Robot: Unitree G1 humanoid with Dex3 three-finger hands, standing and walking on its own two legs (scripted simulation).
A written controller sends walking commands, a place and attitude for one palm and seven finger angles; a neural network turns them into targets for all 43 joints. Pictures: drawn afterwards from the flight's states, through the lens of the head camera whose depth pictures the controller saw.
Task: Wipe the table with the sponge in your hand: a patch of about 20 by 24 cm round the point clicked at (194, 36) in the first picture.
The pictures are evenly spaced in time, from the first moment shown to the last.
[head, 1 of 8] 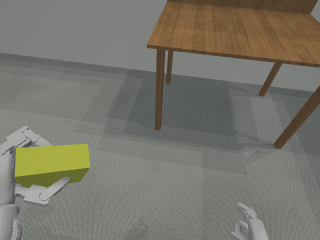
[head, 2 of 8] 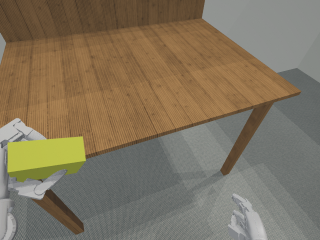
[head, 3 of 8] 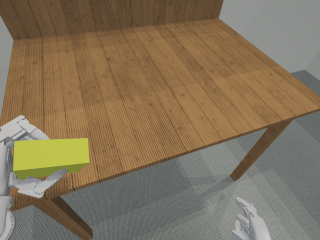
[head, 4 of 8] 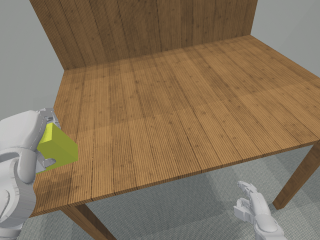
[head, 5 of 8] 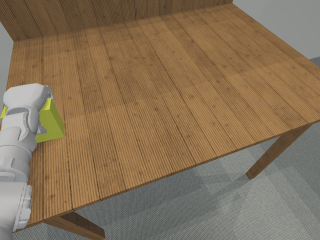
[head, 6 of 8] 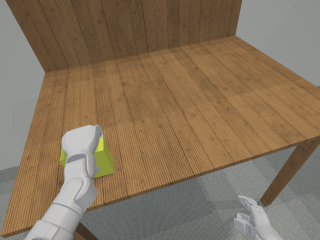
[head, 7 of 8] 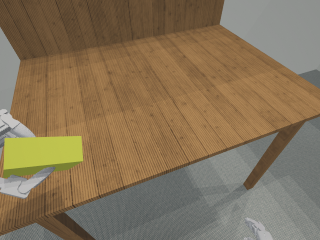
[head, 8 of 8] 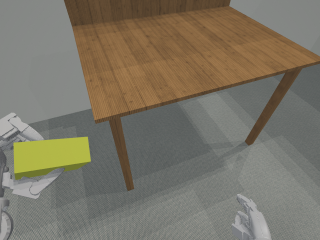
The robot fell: no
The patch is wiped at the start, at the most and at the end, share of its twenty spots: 0.00 0.95 0.95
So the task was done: yes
